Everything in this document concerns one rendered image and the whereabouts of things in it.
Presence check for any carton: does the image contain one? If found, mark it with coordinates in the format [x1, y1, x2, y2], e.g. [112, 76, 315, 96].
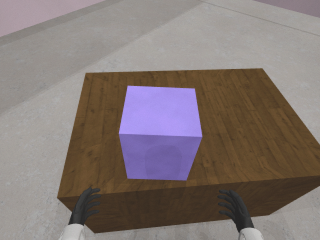
[119, 85, 203, 181]

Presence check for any left robot hand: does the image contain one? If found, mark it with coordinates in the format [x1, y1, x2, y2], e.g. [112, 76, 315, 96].
[68, 187, 101, 226]

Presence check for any right robot hand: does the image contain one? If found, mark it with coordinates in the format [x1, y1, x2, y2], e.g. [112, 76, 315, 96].
[217, 189, 255, 233]

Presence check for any right robot forearm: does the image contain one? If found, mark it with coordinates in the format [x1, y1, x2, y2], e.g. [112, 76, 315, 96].
[238, 227, 264, 240]

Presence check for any pedestal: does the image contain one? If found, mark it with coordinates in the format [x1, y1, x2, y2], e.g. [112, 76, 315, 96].
[57, 68, 320, 234]

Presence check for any left robot forearm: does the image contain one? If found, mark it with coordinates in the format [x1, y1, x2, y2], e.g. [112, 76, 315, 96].
[58, 223, 86, 240]

